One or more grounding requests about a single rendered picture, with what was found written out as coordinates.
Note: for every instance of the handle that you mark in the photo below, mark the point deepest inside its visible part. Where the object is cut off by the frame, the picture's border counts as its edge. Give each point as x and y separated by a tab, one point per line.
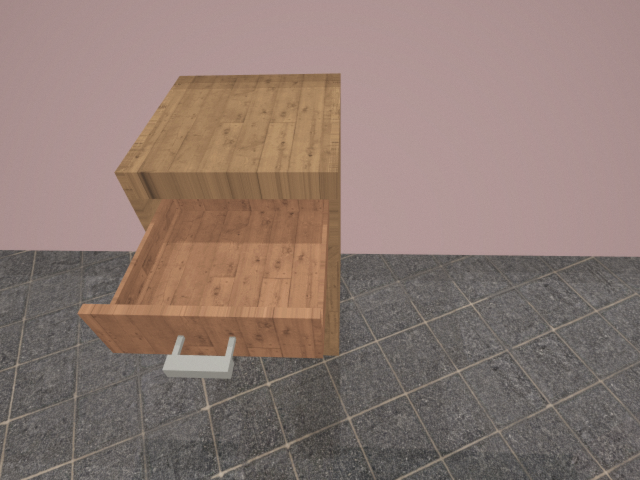
195	366

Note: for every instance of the drawer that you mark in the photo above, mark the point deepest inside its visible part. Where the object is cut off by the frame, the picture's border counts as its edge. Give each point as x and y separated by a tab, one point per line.
210	269

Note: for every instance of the cabinet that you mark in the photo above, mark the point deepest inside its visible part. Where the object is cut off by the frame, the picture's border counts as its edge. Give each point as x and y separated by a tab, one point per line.
272	136

